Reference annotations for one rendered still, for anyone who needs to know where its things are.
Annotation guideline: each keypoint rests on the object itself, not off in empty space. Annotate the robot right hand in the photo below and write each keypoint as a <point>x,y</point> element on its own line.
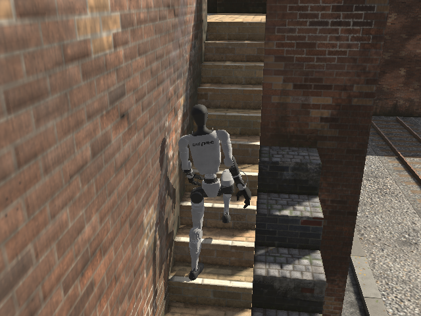
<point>247,195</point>

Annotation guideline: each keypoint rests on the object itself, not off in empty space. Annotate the robot left hand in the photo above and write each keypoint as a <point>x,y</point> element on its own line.
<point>191,180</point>

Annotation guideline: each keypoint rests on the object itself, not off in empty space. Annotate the left robot upper arm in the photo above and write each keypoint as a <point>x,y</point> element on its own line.
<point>184,152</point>

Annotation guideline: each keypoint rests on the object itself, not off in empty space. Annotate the right robot thigh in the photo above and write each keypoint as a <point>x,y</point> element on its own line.
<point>227,182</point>

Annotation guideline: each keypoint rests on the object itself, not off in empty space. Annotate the right robot upper arm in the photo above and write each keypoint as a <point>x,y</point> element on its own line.
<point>226,146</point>

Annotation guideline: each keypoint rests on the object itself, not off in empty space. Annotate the robot right shin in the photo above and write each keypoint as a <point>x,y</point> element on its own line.
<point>226,198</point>

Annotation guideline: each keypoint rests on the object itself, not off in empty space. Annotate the right robot forearm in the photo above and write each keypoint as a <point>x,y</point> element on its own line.
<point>234,170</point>

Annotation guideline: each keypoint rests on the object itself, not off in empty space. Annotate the left robot forearm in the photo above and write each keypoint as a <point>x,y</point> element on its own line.
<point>189,173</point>

